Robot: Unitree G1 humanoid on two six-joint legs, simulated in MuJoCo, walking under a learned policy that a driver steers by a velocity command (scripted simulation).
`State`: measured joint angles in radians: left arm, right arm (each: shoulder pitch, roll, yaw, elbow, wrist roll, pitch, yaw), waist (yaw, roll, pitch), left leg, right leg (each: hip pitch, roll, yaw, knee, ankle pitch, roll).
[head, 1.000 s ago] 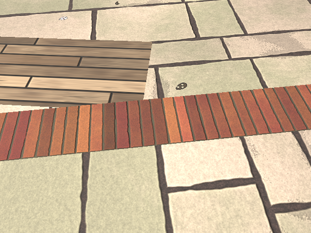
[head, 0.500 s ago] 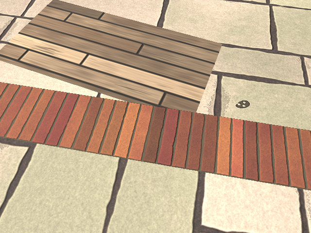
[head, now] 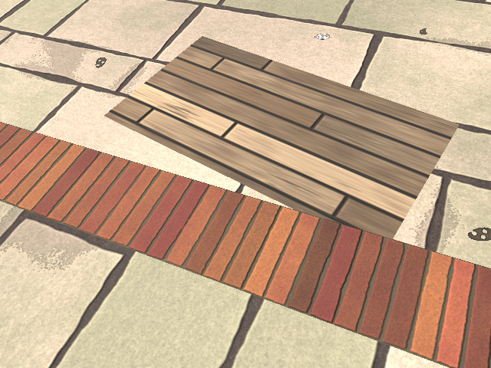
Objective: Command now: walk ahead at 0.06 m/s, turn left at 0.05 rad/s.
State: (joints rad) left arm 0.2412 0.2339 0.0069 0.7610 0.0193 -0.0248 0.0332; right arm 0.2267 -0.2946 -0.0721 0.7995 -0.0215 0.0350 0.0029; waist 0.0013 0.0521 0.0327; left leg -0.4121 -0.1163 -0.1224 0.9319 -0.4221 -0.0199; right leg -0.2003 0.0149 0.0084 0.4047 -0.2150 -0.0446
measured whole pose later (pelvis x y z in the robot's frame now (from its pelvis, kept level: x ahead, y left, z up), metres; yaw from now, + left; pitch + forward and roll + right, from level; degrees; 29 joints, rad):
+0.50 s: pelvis +0.01 -0.02 -0.01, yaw -14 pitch +0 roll +1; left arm 0.22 0.29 0.07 0.78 0.02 0.07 -0.06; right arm 0.25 -0.28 -0.05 0.84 -0.03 -0.01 -0.02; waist -0.02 0.00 0.03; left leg -0.10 0.04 0.12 0.38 -0.28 0.00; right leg -0.35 -0.01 -0.03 0.74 -0.43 -0.03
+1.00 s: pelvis +0.19 -0.12 -0.02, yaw -20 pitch +1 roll +0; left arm 0.42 0.24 0.02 0.90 0.02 -0.07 0.00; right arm 0.10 -0.26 -0.02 0.79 -0.03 -0.01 0.06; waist 0.03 0.02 0.05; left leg -0.61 0.01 0.09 0.65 -0.07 0.08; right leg 0.21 0.10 0.01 0.12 -0.34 -0.09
